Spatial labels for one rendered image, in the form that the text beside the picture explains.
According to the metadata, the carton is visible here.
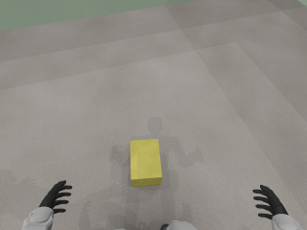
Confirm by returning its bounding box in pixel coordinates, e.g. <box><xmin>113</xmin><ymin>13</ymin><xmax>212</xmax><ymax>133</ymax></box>
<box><xmin>130</xmin><ymin>139</ymin><xmax>162</xmax><ymax>188</ymax></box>

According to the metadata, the robot right hand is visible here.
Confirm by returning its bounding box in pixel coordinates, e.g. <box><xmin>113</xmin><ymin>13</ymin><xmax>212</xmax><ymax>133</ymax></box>
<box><xmin>253</xmin><ymin>185</ymin><xmax>288</xmax><ymax>220</ymax></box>

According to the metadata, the robot left hand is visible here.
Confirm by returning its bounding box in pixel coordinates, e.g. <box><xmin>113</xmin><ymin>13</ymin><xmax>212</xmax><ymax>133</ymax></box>
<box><xmin>38</xmin><ymin>180</ymin><xmax>73</xmax><ymax>214</ymax></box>

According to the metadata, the left robot forearm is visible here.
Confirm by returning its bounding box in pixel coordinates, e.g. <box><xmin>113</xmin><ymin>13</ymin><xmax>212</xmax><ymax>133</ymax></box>
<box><xmin>21</xmin><ymin>206</ymin><xmax>54</xmax><ymax>230</ymax></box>

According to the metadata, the right robot forearm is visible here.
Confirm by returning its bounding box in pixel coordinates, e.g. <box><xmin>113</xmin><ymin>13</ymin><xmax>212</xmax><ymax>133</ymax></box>
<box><xmin>272</xmin><ymin>214</ymin><xmax>304</xmax><ymax>230</ymax></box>

